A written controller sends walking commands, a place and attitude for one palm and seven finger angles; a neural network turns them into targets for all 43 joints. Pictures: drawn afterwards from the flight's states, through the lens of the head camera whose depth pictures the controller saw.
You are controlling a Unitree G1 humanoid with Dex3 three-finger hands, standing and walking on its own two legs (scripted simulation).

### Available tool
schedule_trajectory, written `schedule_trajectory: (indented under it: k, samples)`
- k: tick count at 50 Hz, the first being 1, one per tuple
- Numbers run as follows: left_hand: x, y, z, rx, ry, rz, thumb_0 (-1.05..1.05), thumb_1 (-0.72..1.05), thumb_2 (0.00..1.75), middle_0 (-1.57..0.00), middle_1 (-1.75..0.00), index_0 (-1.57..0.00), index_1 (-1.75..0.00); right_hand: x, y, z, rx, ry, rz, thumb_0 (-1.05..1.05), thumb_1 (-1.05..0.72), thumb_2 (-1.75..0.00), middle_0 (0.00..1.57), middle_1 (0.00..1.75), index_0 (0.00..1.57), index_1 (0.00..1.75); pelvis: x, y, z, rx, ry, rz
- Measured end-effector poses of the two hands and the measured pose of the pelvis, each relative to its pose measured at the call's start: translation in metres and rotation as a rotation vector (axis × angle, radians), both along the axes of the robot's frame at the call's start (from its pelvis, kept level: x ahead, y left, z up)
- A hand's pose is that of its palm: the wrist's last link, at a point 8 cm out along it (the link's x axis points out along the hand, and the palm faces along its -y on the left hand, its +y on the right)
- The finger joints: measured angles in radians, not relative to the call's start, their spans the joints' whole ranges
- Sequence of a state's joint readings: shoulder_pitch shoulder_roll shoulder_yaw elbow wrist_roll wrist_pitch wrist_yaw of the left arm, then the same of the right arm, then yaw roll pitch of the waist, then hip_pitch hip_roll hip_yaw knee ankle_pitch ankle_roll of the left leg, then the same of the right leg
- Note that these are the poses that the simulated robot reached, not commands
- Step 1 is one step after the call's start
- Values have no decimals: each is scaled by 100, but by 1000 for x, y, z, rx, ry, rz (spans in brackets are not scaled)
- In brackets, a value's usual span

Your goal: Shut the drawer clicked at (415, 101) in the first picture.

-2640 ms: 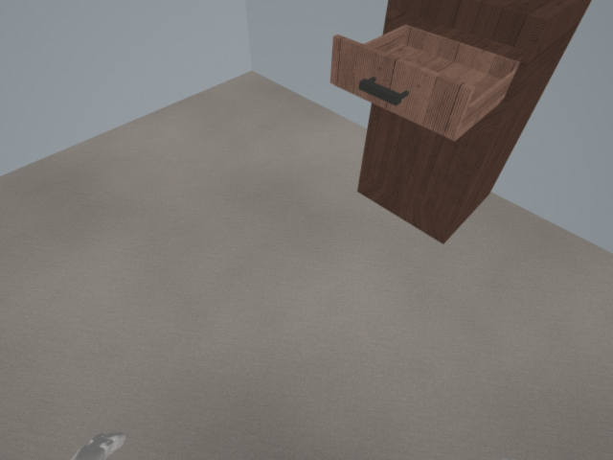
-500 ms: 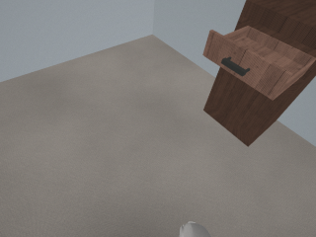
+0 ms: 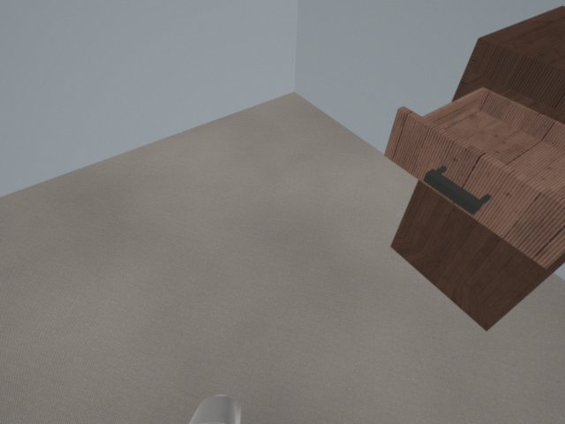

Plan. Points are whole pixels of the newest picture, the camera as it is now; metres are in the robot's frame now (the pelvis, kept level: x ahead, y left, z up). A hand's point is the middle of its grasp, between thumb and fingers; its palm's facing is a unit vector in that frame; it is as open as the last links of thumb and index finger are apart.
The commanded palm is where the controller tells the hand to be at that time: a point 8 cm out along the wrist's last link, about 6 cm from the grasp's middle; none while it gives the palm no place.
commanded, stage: turn to face it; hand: left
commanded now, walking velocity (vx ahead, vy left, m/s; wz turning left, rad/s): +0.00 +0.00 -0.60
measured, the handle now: (457, 187) +0.59 -0.35 -0.02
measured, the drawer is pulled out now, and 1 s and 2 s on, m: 0.30 0.30 0.30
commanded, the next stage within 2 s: take the last steps up to it in 1.50 s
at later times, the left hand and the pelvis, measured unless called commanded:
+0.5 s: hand (147, 405) +0.19 +0.24 -0.18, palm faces -0.13 -0.97 -0.20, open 7.4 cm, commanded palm none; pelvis +0.11 +0.05 +0.00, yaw -15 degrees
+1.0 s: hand (220, 351) +0.27 +0.13 -0.14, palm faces -0.48 -0.84 -0.27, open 7.4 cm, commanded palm none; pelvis +0.09 +0.00 +0.00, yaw -31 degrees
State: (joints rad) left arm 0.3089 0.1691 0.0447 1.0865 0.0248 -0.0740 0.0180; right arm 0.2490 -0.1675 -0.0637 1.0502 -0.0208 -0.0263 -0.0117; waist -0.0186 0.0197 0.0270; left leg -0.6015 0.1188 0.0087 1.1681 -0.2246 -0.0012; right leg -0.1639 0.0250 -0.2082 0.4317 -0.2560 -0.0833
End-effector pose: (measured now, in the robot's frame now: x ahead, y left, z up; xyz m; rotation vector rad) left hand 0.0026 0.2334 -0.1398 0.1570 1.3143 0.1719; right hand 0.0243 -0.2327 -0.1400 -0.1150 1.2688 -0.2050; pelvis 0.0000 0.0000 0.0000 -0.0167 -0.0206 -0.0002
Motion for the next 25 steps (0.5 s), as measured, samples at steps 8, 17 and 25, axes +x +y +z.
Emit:
schedule_trajectory:
  k: [8,17,25]
  samples:
    - [-15,-8,-3,-76,203,75,0,91,90,-20,-30,-20,-30,136,31,7,9,-116,107,0,-91,-90,19,30,20,30,63,21,-1,-9,16,-39]
    - [50,23,-19,-106,281,-2,0,91,90,-20,-30,-20,-30,182,75,14,-4,-180,29,0,-91,-90,20,30,20,30,109,51,-5,-19,2,-170]
    - [186,57,-8,-13,29,-168,0,91,90,-20,-30,-20,-30,142,45,23,-66,-171,-150,-4,-93,-89,20,30,21,30,114,54,1,-13,3,-263]
